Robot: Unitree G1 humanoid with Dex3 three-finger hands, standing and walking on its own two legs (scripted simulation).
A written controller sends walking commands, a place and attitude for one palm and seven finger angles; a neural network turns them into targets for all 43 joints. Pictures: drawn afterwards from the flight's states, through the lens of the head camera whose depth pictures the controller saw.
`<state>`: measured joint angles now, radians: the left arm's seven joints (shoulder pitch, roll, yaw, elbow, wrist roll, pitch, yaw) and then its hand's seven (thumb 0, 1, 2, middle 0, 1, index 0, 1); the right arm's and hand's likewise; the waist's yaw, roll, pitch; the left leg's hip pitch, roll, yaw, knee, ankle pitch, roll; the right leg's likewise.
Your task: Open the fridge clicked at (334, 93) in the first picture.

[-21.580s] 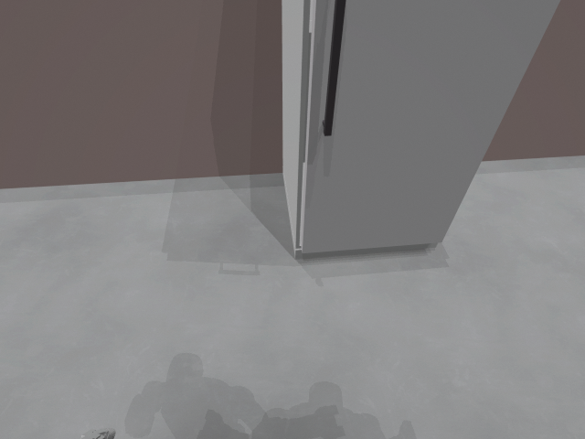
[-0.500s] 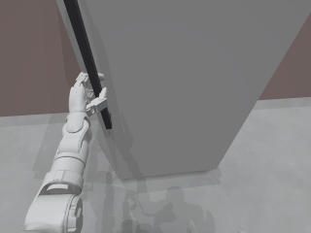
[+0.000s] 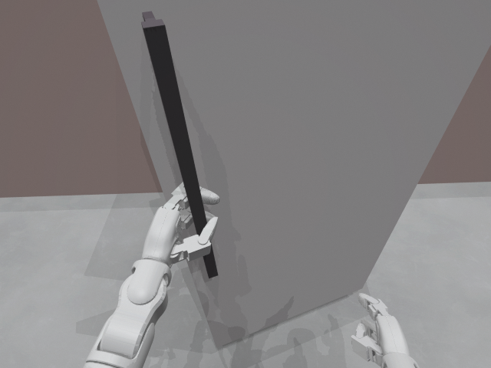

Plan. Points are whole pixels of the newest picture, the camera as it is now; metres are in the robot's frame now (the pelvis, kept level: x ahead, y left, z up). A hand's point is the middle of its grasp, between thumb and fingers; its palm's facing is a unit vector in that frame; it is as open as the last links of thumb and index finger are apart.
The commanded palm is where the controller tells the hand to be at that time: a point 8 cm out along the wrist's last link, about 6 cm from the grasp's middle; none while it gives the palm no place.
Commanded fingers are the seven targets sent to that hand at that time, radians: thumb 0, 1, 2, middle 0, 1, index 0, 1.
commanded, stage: walk backward, drawing the door open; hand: left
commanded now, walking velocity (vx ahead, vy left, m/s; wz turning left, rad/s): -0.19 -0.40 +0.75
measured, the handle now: (190, 185) +0.34 +0.10 +0.16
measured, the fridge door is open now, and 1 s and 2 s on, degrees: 20 57 82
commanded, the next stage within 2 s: stop walking and hold the door back in 1.48 s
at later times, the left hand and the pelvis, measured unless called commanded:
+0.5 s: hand (286, 343) +0.15 -0.04 +0.10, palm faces +0.03 -0.99 -0.17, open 6.2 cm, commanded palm +0.11 +0.01 +0.10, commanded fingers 0.00 0.90 0.90 -0.45 -1.40 -0.45 -1.40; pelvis -0.09 -0.13 -0.02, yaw +18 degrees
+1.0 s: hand out of the picture +0.05 -0.20 +0.10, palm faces +0.47 -0.87 -0.16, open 6.3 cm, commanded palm +0.01 -0.17 +0.10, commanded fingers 0.00 0.90 0.90 -0.45 -1.40 -0.45 -1.40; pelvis -0.11 -0.40 -0.03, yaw +43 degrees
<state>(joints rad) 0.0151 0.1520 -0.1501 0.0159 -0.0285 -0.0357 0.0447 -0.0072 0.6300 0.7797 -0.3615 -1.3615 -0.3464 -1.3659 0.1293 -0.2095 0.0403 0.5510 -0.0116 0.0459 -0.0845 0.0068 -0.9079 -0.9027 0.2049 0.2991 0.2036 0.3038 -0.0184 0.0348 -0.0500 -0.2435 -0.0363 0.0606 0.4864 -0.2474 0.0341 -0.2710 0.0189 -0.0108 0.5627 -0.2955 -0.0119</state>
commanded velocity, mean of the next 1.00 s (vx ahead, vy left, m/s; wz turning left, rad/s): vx -0.21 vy -0.40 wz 0.75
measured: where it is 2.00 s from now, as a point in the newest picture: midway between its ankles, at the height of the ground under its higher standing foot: outside the picture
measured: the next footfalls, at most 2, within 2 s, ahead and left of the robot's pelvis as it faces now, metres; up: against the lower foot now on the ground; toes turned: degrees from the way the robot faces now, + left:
left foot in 0.48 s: -0.09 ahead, +0.03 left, +0.00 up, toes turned +23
right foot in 0.66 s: +0.04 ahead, -0.32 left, +0.00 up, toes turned +26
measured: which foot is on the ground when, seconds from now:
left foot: down 0.00-0.22, up 0.24-0.46, down 0.48-0.66, up 0.68-0.82, down 0.84-1.00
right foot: down 0.00-0.46, up 0.48-0.64, down 0.66-0.82, up 0.84-0.98, down 1.00-1.00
